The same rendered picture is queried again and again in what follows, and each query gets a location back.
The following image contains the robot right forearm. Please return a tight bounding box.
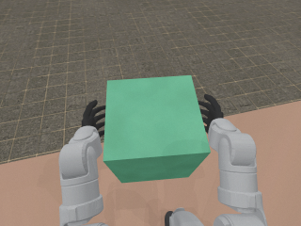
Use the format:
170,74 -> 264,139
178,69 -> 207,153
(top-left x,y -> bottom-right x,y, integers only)
208,118 -> 268,226

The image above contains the robot left forearm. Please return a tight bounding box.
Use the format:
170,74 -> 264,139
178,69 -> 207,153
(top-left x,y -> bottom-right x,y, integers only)
58,125 -> 103,226

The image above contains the carton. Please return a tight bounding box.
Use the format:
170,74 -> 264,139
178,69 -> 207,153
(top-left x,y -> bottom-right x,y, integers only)
103,75 -> 211,183

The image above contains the robot right upper arm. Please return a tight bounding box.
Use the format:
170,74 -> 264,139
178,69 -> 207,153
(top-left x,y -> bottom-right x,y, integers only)
213,214 -> 264,226

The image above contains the right robot shin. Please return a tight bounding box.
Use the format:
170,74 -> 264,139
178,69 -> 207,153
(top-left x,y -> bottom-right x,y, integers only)
172,207 -> 185,215

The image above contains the robot left hand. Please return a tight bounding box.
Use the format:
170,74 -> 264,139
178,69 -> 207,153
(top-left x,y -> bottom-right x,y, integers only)
81,100 -> 106,137

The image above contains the right robot thigh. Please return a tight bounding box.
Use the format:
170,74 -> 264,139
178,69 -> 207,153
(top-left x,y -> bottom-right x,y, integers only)
169,211 -> 204,226

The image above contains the robot right hand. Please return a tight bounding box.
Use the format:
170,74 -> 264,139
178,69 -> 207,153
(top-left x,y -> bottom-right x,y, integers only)
198,94 -> 224,134

